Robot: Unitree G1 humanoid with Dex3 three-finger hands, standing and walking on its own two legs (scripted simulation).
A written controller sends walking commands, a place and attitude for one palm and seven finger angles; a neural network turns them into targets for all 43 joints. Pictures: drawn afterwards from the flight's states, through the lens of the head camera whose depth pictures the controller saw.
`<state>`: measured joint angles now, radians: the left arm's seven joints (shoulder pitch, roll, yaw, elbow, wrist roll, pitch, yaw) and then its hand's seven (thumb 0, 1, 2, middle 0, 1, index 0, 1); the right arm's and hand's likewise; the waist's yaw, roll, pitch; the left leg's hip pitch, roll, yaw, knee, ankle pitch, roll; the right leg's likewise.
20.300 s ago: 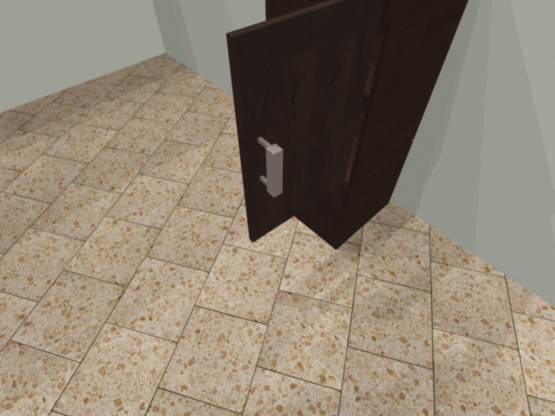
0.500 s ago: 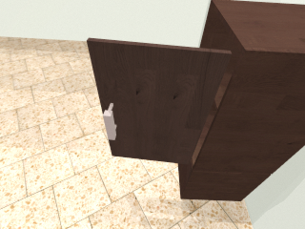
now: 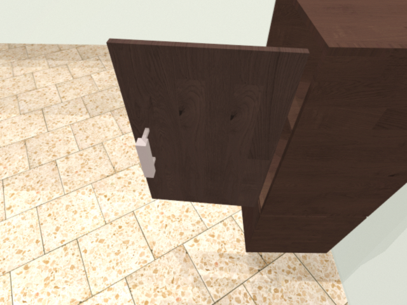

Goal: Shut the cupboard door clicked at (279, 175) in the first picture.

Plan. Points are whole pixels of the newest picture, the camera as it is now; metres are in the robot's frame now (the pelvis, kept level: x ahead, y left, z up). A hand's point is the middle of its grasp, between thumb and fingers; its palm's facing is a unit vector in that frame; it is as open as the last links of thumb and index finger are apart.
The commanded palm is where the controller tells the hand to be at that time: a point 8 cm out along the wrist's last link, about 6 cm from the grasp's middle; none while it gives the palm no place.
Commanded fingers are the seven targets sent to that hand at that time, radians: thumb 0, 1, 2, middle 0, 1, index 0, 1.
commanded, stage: come to a stop and stand still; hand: left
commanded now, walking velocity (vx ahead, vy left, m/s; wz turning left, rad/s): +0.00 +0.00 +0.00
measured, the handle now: (148, 152) +0.49 +0.18 -0.04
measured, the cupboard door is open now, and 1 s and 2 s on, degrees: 86 86 86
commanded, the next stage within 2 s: look again from close up in 1.06 s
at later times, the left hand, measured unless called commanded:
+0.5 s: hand out of the picture +0.03 +0.18 -0.16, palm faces -0.03 -0.98 -0.22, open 7.4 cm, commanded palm none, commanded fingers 0.00 0.90 0.90 -0.20 -0.30 -0.20 -0.30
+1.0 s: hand out of the picture +0.05 +0.16 -0.16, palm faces -0.01 -0.98 -0.21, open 7.4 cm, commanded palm none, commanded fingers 0.00 0.90 0.90 -0.20 -0.30 -0.20 -0.30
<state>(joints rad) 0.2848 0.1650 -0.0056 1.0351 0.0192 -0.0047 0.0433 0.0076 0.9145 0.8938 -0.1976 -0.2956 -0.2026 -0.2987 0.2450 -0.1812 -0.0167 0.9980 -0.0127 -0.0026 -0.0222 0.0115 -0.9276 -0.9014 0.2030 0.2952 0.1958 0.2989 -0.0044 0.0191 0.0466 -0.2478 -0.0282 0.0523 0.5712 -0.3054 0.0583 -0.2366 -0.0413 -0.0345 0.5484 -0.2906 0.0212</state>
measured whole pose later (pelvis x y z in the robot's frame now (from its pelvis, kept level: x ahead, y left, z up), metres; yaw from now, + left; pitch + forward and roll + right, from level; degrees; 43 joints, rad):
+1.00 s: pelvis +0.03 -0.02 +0.01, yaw -1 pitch -1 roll +0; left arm 0.24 0.18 -0.02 1.10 0.01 -0.02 0.03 0.00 0.91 0.89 -0.20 -0.30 -0.20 -0.30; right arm 0.22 -0.18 0.02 1.11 -0.01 -0.03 -0.03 0.01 -0.92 -0.90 0.20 0.30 0.20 0.30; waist 0.01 0.00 0.05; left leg -0.14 -0.02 0.05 0.41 -0.26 0.03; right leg -0.15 -0.03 -0.03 0.44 -0.27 0.01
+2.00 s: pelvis -0.01 -0.03 -0.02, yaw +1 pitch +6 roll +1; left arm 0.29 0.16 0.08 0.22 -0.20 -0.37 -0.07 0.01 0.93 0.89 -0.27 -0.38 -0.28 -0.39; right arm 0.24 -0.25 -0.04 0.75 0.01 -0.32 -0.02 0.01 -0.92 -0.90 0.21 0.30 0.20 0.30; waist -0.04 0.03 -0.09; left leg -0.51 -0.02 0.03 0.76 -0.36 0.01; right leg -0.52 -0.04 -0.05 0.80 -0.38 -0.01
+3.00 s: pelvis -0.02 -0.02 -0.09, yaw +1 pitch +16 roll -3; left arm 0.44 0.25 0.16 -0.14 -0.29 -0.40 -0.25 0.02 0.90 0.89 -1.17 -1.36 -1.18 -1.37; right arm 0.21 -0.22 0.00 0.45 0.03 -0.17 -0.05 0.01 -0.91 -0.90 0.21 0.30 0.20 0.30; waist 0.02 0.03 -0.16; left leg -0.97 0.01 -0.01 1.24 -0.55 0.03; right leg -0.92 -0.02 -0.09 1.18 -0.53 0.00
